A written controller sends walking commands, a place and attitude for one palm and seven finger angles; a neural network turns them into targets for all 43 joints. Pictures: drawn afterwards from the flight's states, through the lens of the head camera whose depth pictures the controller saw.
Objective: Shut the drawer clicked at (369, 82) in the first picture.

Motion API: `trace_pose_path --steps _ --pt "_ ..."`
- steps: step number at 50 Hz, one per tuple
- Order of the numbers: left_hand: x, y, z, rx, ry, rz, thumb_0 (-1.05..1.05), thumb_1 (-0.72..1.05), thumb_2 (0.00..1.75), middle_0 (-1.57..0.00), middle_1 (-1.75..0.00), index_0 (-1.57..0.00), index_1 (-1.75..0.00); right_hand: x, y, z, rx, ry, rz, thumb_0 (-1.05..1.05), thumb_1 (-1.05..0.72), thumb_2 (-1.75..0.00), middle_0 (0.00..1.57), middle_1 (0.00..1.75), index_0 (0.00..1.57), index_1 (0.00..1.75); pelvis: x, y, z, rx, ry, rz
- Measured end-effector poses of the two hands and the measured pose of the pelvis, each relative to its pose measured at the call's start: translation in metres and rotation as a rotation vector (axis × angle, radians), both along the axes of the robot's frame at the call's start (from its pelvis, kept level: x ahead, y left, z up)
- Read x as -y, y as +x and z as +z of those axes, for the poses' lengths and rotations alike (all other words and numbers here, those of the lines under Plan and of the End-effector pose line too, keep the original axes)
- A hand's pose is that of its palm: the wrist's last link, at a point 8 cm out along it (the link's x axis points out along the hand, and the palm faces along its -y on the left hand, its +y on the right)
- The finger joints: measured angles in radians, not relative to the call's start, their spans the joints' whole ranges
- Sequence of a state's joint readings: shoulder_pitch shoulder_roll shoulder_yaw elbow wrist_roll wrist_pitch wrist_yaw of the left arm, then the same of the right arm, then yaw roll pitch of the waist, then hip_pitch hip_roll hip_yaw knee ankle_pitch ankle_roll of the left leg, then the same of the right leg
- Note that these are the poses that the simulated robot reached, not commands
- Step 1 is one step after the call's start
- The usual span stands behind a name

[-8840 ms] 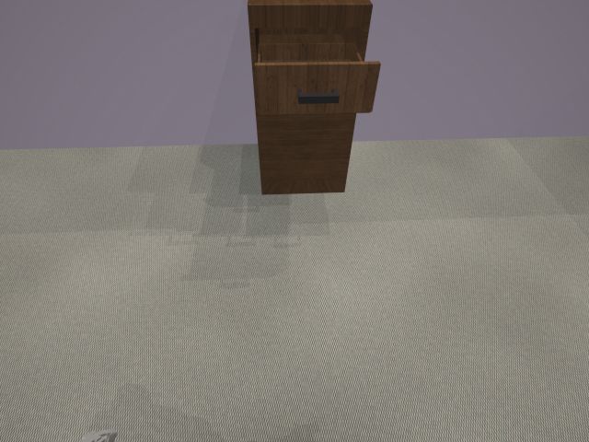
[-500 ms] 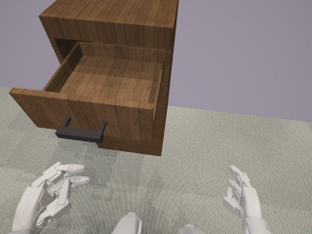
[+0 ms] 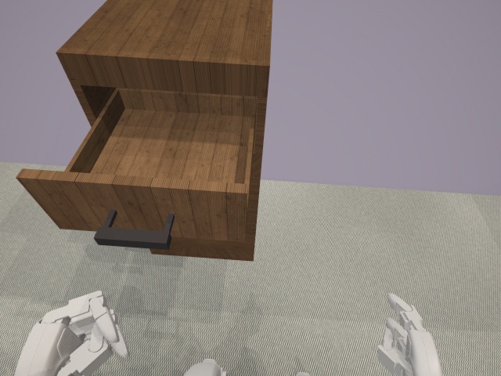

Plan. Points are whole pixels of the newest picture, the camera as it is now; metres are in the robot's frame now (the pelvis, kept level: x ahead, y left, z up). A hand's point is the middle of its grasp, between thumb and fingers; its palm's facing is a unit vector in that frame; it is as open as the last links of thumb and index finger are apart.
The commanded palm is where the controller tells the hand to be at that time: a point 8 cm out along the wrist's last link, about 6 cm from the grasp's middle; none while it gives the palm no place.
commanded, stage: raise the hand and make a fist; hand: left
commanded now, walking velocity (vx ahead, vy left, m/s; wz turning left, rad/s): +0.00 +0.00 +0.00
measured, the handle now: (137, 227) +0.35 +0.23 +0.01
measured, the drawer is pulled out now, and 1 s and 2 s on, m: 0.27 0.27 0.27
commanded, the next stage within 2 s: bring the fist close to the handle in 0.80 s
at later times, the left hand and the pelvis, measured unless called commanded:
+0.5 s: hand (100, 342) +0.15 +0.19 +0.10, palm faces +0.03 -1.00 -0.05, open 3.2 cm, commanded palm +0.10 +0.24 +0.11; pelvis +0.01 +0.02 +0.01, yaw +0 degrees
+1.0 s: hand (106, 345) +0.15 +0.18 +0.09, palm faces +0.04 -1.00 -0.07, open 3.3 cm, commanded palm +0.11 +0.24 +0.10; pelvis +0.01 +0.00 +0.01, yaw +1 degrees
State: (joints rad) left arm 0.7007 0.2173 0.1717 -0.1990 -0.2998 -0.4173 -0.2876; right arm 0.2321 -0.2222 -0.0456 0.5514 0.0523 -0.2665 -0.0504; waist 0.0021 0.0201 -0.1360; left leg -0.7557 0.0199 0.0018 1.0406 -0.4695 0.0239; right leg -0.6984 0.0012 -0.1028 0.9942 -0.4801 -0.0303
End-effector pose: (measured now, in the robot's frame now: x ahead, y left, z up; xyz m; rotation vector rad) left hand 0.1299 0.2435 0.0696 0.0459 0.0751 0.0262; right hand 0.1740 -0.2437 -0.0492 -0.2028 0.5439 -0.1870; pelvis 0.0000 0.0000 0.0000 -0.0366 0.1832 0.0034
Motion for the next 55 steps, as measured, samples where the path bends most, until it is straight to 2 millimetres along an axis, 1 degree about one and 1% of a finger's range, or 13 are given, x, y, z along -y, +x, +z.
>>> trace_pose_path --steps 4,8,12,16,19,23,32,38,48,51,55 --pt "0.001 -0.002 0.007 0.008 -0.006 0.004 0.02 0.9 0.9 -1.21 -1.39 -1.2 -1.39 -0.024 0.019 0.01 0.055 0.027 0.058 0.01 -0.91 -0.9 0.2 0.3 0.2 0.3 -0.006 0.001 0.001 0.01 -0.006 0.005" --pt "0.004 -0.005 0.015 0.019 -0.01 0.005 0.02 0.9 0.9 -1.29 -1.48 -1.28 -1.48 -0.045 0.033 0.017 0.092 0.054 0.116 0.01 -0.91 -0.9 0.2 0.3 0.2 0.3 -0.011 0.003 0.002 0.018 -0.011 0.01" --pt "0.006 -0.006 0.02 0.018 -0.01 0.006 0.02 0.9 0.9 -1.34 -1.54 -1.34 -1.54 -0.06 0.039 0.02 0.099 0.07 0.151 0.01 -0.9 -0.9 0.2 0.3 0.2 0.3 -0.015 0.004 0.003 0.024 -0.013 0.012" --pt "0.004 -0.006 0.024 0.014 -0.005 0.011 0.02 0.9 0.9 -1.37 -1.57 -1.37 -1.57 -0.065 0.039 0.02 0.087 0.075 0.162 0.01 -0.9 -0.9 0.2 0.3 0.21 0.3 -0.017 0.005 0.004 0.029 -0.016 0.015" --pt "0.005 -0.004 0.028 0.018 -0.002 0.006 0.02 0.9 0.9 -1.39 -1.59 -1.38 -1.59 -0.063 0.035 0.018 0.071 0.073 0.155 0.01 -0.9 -0.9 0.2 0.3 0.21 0.3 -0.018 0.007 0.005 0.031 -0.017 0.014" --pt "0.004 -0.001 0.032 0.016 0.004 0.0 0.02 0.9 0.9 -1.39 -1.59 -1.39 -1.59 -0.056 0.028 0.016 0.048 0.069 0.129 0.01 -0.9 -0.9 0.2 0.3 0.21 0.3 -0.017 0.009 0.006 0.036 -0.016 0.012" --pt "0.004 -0.003 0.03 -0.014 0.012 0.006 0.02 0.9 0.9 -1.4 -1.6 -1.39 -1.6 -0.035 0.016 0.013 0.022 0.05 0.071 0.01 -0.9 -0.9 0.2 0.3 0.2 0.3 -0.013 0.012 0.008 0.035 -0.011 0.005" --pt "0.006 -0.002 0.033 0.01 0.02 0.012 0.02 0.9 0.9 -1.4 -1.6 -1.39 -1.6 -0.027 0.016 0.012 0.027 0.047 0.065 0.01 -0.9 -0.9 0.2 0.3 0.2 0.3 -0.008 0.011 0.008 0.031 -0.008 0.006" --pt "0.01 -0.004 0.033 0.003 0.026 0.017 0.02 0.9 0.9 -1.4 -1.6 -1.39 -1.6 -0.023 0.024 0.014 0.052 0.067 0.067 0.01 -0.91 -0.9 0.2 0.3 0.2 0.3 0.001 0.012 0.01 0.038 -0.003 0.009" --pt "0.012 -0.003 0.028 0.0 0.023 0.018 0.02 0.9 0.9 -1.4 -1.6 -1.4 -1.6 -0.021 0.025 0.013 0.053 0.063 0.078 0.01 -0.9 -0.9 0.2 0.3 0.2 0.3 0.004 0.011 0.009 0.034 -0.001 0.012" --pt "0.013 0.002 0.017 -0.008 0.017 0.017 0.01 0.9 0.9 -1.4 -1.6 -1.4 -1.6 -0.017 0.024 0.008 0.036 0.052 0.083 0.01 -0.9 -0.9 0.2 0.3 0.2 0.3 0.007 0.009 0.006 0.022 0.001 0.013"
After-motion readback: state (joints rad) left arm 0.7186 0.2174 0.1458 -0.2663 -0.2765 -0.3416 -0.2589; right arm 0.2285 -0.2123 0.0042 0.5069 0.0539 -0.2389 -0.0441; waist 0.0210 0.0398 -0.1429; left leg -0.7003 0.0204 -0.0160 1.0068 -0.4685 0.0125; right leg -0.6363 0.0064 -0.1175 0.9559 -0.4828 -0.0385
